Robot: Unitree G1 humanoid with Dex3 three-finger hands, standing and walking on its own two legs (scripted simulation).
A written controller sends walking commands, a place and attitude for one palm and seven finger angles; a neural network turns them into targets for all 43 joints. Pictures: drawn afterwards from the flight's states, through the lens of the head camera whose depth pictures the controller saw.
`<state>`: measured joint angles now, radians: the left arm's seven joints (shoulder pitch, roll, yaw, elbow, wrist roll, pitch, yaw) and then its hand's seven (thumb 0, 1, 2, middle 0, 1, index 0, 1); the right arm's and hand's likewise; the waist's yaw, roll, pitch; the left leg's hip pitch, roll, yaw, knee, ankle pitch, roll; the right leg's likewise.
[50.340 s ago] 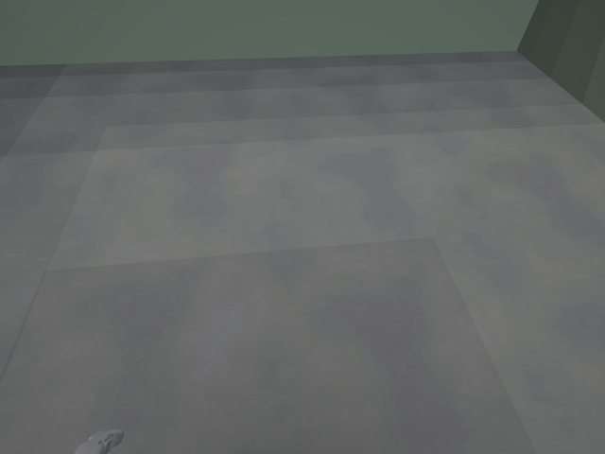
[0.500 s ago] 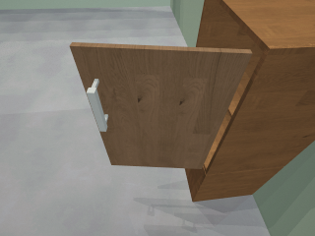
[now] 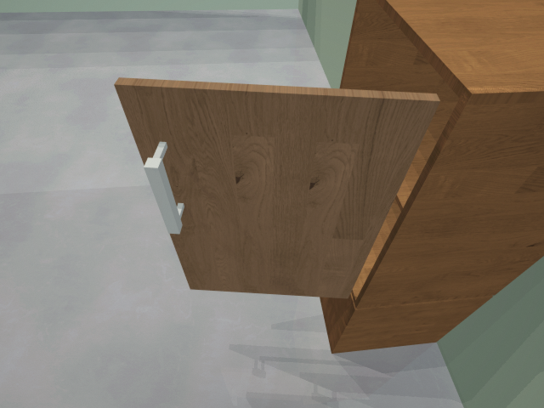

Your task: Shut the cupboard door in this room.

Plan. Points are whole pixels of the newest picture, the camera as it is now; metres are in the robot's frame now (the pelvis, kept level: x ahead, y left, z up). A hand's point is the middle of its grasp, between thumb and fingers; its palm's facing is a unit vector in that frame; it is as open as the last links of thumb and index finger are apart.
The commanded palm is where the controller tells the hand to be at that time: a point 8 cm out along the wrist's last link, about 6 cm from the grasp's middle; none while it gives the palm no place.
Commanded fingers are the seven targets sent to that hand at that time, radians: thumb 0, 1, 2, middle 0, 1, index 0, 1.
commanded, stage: look again from close up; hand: left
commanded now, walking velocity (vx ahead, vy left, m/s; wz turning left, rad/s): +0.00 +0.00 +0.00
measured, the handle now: (168, 190) +0.42 +0.20 +0.08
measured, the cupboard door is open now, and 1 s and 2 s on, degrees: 81 81 81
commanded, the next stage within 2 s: raise the hand and make a fist in 0.20 s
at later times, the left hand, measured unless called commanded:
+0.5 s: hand (159, 347) +0.20 +0.17 -0.02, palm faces +0.20 -0.97 -0.11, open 7.1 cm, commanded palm +0.10 +0.22 -0.06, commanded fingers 0.00 0.90 0.90 -0.38 -0.50 -0.38 -0.50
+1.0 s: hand (172, 374) +0.17 +0.15 -0.01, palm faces -0.15 -0.99 -0.04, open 4.8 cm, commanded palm +0.13 +0.23 +0.00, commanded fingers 0.00 0.90 0.90 -0.84 -1.00 -0.84 -1.00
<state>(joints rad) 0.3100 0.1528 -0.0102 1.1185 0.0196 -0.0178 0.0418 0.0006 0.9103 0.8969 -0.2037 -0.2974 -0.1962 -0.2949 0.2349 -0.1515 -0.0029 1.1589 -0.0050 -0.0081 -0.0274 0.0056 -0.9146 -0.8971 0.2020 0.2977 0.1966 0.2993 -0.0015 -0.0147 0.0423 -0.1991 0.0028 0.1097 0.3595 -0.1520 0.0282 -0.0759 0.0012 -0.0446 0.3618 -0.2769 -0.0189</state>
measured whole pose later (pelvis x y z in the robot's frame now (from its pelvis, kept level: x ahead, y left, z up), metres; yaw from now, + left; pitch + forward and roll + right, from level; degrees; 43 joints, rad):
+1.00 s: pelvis -0.05 -0.02 -0.09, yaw +3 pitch +10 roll -2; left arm 0.30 0.26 0.07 -0.05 -0.28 -0.33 -0.36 0.01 0.90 0.90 -0.67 -0.81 -0.66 -0.80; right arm 0.19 -0.19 0.04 0.57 0.06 -0.22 -0.07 0.01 -0.90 -0.90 0.20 0.30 0.20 0.30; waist 0.02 0.05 -0.09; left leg -0.87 0.05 0.00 1.09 -0.39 0.01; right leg -0.70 0.02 -0.14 1.08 -0.56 -0.06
